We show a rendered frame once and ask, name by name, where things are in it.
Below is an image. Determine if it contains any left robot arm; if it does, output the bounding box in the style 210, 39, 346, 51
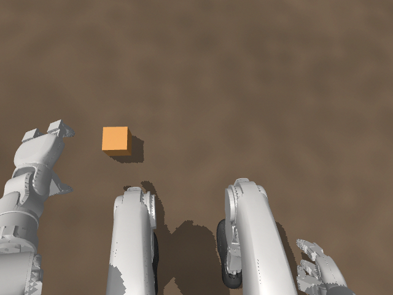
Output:
0, 163, 52, 295

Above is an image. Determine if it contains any right robot hand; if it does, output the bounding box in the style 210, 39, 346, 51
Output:
296, 239, 348, 295

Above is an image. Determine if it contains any right robot foot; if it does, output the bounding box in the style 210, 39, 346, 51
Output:
217, 219, 242, 289

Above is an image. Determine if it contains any cube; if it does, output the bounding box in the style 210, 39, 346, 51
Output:
102, 127, 132, 156

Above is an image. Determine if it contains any left robot hand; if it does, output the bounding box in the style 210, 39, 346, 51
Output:
14, 119, 75, 197

